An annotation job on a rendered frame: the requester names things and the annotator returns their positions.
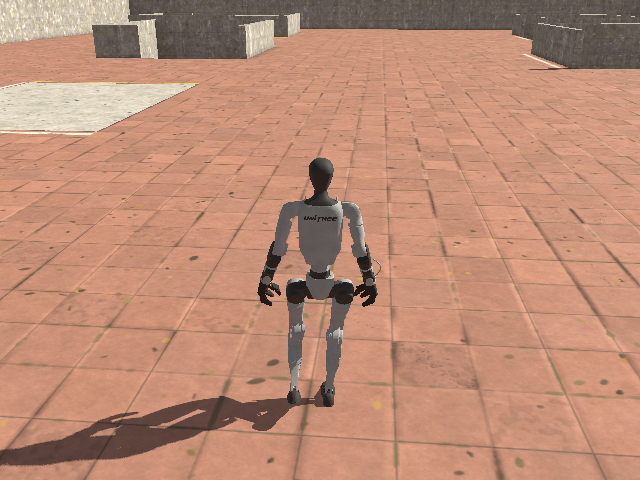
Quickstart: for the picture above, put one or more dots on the left robot hand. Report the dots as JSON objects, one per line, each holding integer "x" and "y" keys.
{"x": 263, "y": 289}

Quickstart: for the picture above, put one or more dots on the robot left upper arm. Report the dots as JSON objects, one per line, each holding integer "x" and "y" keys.
{"x": 288, "y": 211}

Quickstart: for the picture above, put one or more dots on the humanoid robot torso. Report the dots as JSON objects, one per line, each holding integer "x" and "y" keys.
{"x": 320, "y": 237}

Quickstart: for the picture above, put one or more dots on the right robot hand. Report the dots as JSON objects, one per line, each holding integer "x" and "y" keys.
{"x": 369, "y": 290}

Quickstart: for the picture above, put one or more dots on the right robot forearm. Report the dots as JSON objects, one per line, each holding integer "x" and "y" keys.
{"x": 366, "y": 268}

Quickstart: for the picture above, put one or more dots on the left robot forearm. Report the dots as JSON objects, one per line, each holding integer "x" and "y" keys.
{"x": 270, "y": 266}

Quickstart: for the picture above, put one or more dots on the robot right upper arm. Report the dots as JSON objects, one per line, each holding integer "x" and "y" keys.
{"x": 352, "y": 212}

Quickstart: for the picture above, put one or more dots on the robot left foot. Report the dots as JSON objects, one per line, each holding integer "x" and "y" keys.
{"x": 294, "y": 397}

